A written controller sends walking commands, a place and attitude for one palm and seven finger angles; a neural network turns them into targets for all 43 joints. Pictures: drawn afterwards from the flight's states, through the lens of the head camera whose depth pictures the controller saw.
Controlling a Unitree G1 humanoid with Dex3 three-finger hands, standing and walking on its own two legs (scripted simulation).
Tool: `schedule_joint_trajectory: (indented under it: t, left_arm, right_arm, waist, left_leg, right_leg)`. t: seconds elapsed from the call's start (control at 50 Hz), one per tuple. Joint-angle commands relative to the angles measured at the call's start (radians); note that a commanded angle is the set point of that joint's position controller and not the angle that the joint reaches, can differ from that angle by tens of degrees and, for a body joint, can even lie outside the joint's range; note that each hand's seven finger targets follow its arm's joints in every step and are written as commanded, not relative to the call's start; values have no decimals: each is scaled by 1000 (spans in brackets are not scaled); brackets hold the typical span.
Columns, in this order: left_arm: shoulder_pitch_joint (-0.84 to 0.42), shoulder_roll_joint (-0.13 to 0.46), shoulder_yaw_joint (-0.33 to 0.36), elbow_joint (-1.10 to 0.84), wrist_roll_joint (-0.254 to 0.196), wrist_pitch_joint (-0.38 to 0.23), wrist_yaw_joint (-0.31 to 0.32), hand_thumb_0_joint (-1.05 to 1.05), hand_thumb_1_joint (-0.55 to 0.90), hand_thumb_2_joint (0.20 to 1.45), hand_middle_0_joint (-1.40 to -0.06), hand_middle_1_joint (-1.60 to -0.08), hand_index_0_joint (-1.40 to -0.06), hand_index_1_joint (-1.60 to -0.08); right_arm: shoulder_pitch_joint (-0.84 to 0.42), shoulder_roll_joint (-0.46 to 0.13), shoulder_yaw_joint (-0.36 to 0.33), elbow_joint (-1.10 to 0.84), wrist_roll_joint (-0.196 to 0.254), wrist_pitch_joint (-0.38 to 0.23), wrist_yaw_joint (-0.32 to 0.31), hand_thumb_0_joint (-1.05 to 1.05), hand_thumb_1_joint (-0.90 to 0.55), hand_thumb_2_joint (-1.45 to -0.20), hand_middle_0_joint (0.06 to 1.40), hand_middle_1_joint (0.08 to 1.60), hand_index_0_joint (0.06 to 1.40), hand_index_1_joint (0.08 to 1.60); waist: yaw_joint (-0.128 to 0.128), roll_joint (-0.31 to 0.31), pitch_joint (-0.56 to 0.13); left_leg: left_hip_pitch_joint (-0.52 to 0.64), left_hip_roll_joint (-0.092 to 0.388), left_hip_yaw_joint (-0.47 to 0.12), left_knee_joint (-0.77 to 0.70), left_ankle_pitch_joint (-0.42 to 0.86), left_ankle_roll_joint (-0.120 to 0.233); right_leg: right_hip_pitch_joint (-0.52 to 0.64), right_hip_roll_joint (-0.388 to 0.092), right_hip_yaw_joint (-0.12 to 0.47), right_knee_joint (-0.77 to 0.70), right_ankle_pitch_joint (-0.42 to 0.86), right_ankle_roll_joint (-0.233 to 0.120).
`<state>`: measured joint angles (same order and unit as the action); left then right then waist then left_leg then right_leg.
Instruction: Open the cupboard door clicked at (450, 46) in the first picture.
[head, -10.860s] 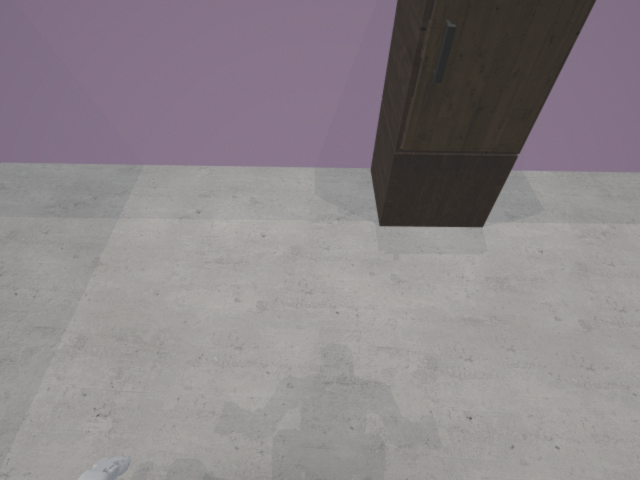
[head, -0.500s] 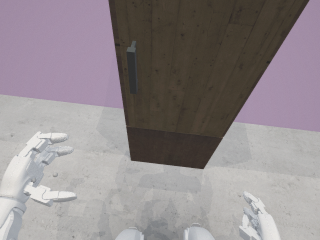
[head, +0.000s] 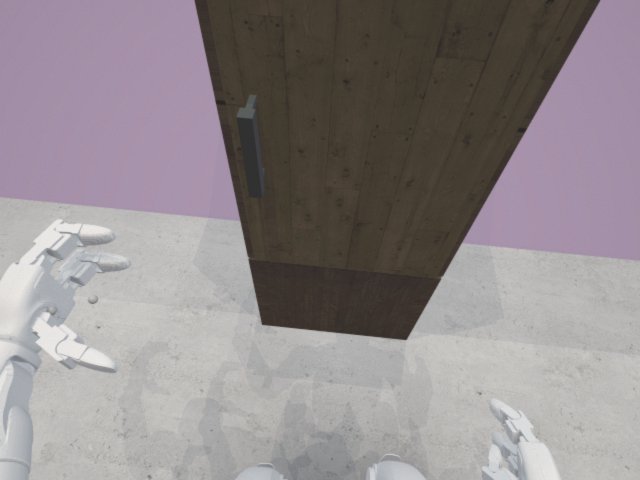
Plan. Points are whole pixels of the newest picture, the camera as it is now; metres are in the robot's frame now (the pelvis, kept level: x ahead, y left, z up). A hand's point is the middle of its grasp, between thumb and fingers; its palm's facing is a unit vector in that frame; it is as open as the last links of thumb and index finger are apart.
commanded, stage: raise the hand with hooked fingers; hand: left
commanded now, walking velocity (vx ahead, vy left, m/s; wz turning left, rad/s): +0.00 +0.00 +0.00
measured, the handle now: (254, 148) +0.56 +0.14 +0.07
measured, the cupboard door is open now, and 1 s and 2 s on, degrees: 0 0 0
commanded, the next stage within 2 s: move the hooked fingers beside the handle in 0.48 s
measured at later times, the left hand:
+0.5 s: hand (100, 297) +0.29 +0.27 +0.08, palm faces -0.04 -1.00 -0.04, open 14.0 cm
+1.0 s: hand (142, 252) +0.36 +0.24 +0.07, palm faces -0.07 -1.00 -0.01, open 14.0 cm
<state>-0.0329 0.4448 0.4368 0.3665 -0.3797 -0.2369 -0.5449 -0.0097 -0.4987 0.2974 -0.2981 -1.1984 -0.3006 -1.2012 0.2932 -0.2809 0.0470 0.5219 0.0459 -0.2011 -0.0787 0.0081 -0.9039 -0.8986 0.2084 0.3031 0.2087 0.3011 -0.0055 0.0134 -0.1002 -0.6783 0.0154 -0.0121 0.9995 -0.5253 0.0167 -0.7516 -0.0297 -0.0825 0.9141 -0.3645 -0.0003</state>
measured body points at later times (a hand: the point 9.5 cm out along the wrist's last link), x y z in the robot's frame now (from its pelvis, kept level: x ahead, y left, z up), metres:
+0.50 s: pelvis +0.00 +0.00 +0.00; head +0.06 +0.01 +0.45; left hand +0.29 +0.32 +0.08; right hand +0.16 -0.25 -0.07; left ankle -0.02 +0.11 -0.68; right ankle +0.05 -0.13 -0.68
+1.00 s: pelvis +0.00 +0.00 +0.00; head +0.07 +0.02 +0.44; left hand +0.35 +0.30 +0.08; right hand +0.13 -0.25 -0.08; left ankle -0.02 +0.11 -0.68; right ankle +0.05 -0.13 -0.68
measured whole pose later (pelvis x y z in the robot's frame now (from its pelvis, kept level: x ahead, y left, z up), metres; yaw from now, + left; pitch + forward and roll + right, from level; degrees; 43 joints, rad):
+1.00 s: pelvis +0.00 +0.00 +0.00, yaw -1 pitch +13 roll -2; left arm -0.30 0.44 0.38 0.57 -0.30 -0.25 -0.48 -0.01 -0.50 0.30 -0.30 -1.20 -0.30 -1.20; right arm 0.31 -0.27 0.05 0.53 0.04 -0.15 -0.08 0.01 -0.90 -0.90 0.21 0.30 0.21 0.30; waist -0.04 0.00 -0.09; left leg -0.71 0.01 0.01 0.99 -0.51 0.02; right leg -0.79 -0.03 -0.06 0.91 -0.34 0.01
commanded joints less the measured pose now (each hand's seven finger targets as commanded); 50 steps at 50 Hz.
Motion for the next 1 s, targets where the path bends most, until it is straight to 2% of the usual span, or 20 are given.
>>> schedule_joint_trajectory:
  t: [0.0, 0.06, 0.08, 0.18, 0.22, 0.28, 0.34, 0.48, 0.52, 0.56, 0.62, 0.68, 0.72, 0.74, 0.78, 0.82, 0.84, 0.88, 0.92, 0.98]
  left_arm:
    - [-160, 233, 83, -129, -17, -29, -18, 0, -500, 300, -300, -1200, -300, -1200]
    - [-151, 245, 94, -180, -20, -48, -24, 0, -500, 300, -300, -1200, -300, -1200]
    - [-144, 253, 107, -189, -23, -57, -18, 0, -500, 300, -300, -1200, -300, -1200]
    - [-164, 243, 120, -143, -33, -81, 1, 0, -500, 300, -300, -1200, -300, -1200]
    - [-196, 247, 111, -144, -28, -80, 0, 0, -500, 300, -300, -1200, -300, -1200]
    - [-197, 251, 95, -185, -10, -87, -4, 0, -500, 300, -300, -1200, -300, -1200]
    - [-202, 269, 100, -224, -9, -97, -5, 0, -500, 300, -300, -1200, -300, -1200]
    - [-193, 234, 95, -106, -25, -65, -13, 0, -500, 300, -300, -1200, -300, -1200]
    - [-207, 235, 91, -105, -26, -59, -17, 0, -500, 300, -300, -1200, -300, -1200]
    - [-215, 233, 77, -140, -17, -65, -22, 0, -500, 300, -300, -1200, -300, -1200]
    - [-343, 212, 28, -166, -8, -83, -12, 0, -500, 300, -300, -1200, -300, -1200]
    - [-365, 228, 44, -112, 4, -92, 4, 0, -500, 300, -300, -1200, -300, -1200]
    - [-431, 208, 10, -98, 14, -88, 14, 0, -500, 300, -300, -1200, -300, -1200]
    - [-473, 227, 17, -82, 23, -84, 20, 0, -500, 300, -300, -1200, -300, -1200]
    - [-488, 216, 0, -47, 41, -74, 31, 0, -500, 300, -300, -1200, -300, -1200]
    - [-511, 260, 30, -29, 51, -68, 43, 0, -500, 300, -300, -1200, -300, -1200]
    - [-528, 248, 14, -35, 59, -69, 47, 0, -500, 300, -300, -1200, -300, -1200]
    - [-505, 237, 17, -31, 61, -70, 60, 0, -500, 300, -300, -1200, -300, -1200]
    - [-497, 271, 52, 17, 55, -72, 69, 0, -500, 300, -300, -1200, -300, -1200]
    - [-525, 248, 41, 56, 60, -73, 75, 0, -500, 300, -300, -1200, -300, -1200]
  right_arm:
    - [-4, -151, -71, -144, 4, -48, -11, 0, -900, -900, 200, 300, 200, 300]
    - [-5, -148, -75, -153, 1, -47, -4, 0, -900, -900, 200, 300, 200, 300]
    - [-1, -147, -77, -155, 0, -46, -2, 0, -900, -900, 200, 300, 200, 300]
    - [-5, -147, -73, -149, -3, -34, -1, 0, -900, -900, 200, 300, 200, 300]
    - [-6, -148, -71, -151, -4, -30, -3, 0, -900, -900, 200, 300, 200, 300]
    - [-1, -144, -76, -154, -1, -31, -4, 0, -900, -900, 200, 300, 200, 300]
    - [-1, -142, -73, -154, -4, -34, -4, 0, -900, -900, 200, 300, 200, 300]
    - [-12, -150, -68, -151, 2, -24, -10, 0, -900, -900, 200, 300, 200, 300]
    - [-12, -151, -68, -159, 0, -24, -11, 0, -900, -900, 200, 300, 200, 300]
    - [-13, -147, -69, -163, 1, -27, -10, 0, -900, -900, 200, 300, 200, 300]
    - [-9, -148, -65, -148, -4, -32, -17, 0, -900, -900, 200, 300, 200, 300]
    - [7, -151, -68, -129, -2, -32, -24, 0, -900, -900, 200, 300, 200, 300]
    - [4, -151, -64, -126, -3, -32, -27, 0, -900, -900, 200, 300, 200, 300]
    - [6, -153, -64, -119, -2, -29, -28, 0, -900, -900, 200, 300, 200, 300]
    - [10, -150, -62, -116, -1, -23, -27, 0, -900, -900, 200, 300, 200, 300]
    - [17, -155, -63, -114, -3, -16, -27, 0, -900, -900, 200, 300, 200, 300]
    - [15, -150, -61, -117, -3, -12, -24, 0, -900, -900, 200, 300, 200, 300]
    - [19, -146, -62, -121, -6, -8, -16, 0, -900, -900, 200, 300, 200, 300]
    - [33, -152, -60, -116, -10, 4, -12, 0, -900, -900, 200, 300, 200, 300]
    - [43, -151, -64, -111, -7, 22, -6, 0, -900, -900, 200, 300, 200, 300]
  waist:
    - [6, 59, -237]
    - [16, 69, -293]
    - [17, 48, -302]
    - [10, 23, -242]
    - [9, 63, -234]
    - [8, 108, -283]
    - [9, 109, -309]
    - [-2, 42, -205]
    - [3, 34, -220]
    - [5, 71, -252]
    - [-22, 89, -240]
    - [-22, 64, -236]
    - [-31, 72, -232]
    - [-34, 77, -242]
    - [-33, 95, -244]
    - [-20, 93, -266]
    - [-20, 123, -283]
    - [-7, 122, -320]
    - [-2, 73, -321]
    - [-15, 51, -317]
  left_leg:
    - [30, -25, -3, -186, 336, -8]
    - [58, -24, 1, -179, 403, -7]
    - [60, -24, 0, -178, 415, -6]
    - [6, -26, 6, -182, 344, -9]
    - [6, -28, 10, -179, 326, -7]
    - [49, -26, 8, -186, 362, -7]
    - [76, -22, -3, -184, 406, -8]
    - [17, -24, -5, -203, 283, -11]
    - [19, -26, -4, -199, 289, -9]
    - [43, -26, -4, -200, 305, -10]
    - [56, -23, -15, -188, 304, -11]
    - [48, -20, -21, -191, 283, -15]
    - [46, -21, -24, -190, 258, -15]
    - [45, -20, -27, -194, 252, -17]
    - [50, -20, -28, -200, 251, -19]
    - [50, -18, -30, -199, 270, -22]
    - [64, -19, -28, -200, 292, -25]
    - [77, -18, -25, -198, 345, -30]
    - [47, -17, -24, -191, 368, -28]
    - [24, -14, -13, -188, 364, -24]
  right_leg:
    - [268, 38, 39, -106, 182, -25]
    - [305, 40, 45, -93, 249, -27]
    - [312, 41, 45, -93, 264, -26]
    - [301, 40, 49, -100, 210, -25]
    - [293, 42, 58, -103, 187, -31]
    - [298, 37, 56, -99, 223, -27]
    - [308, 44, 50, -90, 253, -30]
    - [254, 43, 39, -114, 143, -26]
    - [267, 46, 42, -110, 145, -29]
    - [270, 41, 45, -107, 162, -29]
    - [230, 50, 40, -94, 155, -33]
    - [211, 45, 37, -95, 127, -30]
    - [188, 46, 37, -90, 97, -32]
    - [186, 42, 37, -91, 92, -31]
    - [176, 38, 35, -90, 87, -32]
    - [191, 39, 34, -83, 97, -37]
    - [191, 36, 36, -81, 116, -36]
    - [219, 36, 35, -72, 160, -36]
    - [249, 41, 35, -69, 191, -37]
    - [246, 38, 40, -70, 214, -29]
